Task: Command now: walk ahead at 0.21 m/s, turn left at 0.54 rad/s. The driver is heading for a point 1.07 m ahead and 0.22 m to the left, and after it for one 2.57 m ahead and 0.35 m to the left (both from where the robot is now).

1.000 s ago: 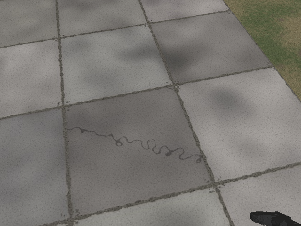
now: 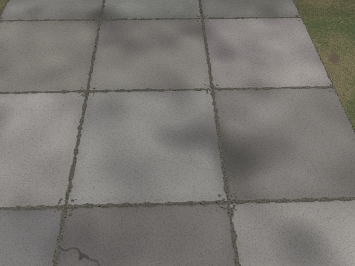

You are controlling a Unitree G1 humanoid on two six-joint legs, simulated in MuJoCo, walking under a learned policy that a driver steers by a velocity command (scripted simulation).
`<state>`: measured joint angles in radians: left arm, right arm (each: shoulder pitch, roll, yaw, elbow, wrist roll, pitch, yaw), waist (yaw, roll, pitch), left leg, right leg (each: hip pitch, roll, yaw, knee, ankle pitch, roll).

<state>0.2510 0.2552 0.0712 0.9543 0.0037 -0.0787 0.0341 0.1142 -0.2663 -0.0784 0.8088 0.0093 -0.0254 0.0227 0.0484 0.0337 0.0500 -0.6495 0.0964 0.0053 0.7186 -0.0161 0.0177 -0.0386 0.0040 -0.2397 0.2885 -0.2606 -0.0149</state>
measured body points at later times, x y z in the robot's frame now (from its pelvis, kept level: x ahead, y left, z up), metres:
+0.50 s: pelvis +0.12 +0.02 -0.01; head +0.15 +0.04 +0.44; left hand +0.20 +0.32 -0.12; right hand +0.34 -0.22 -0.10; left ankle +0.17 +0.11 -0.74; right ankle +0.20 -0.14 -0.71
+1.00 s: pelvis +0.18 +0.04 +0.00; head +0.19 +0.04 +0.45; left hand +0.08 +0.30 -0.13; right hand +0.46 -0.11 -0.09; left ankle +0.13 +0.14 -0.74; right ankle +0.20 -0.12 -0.74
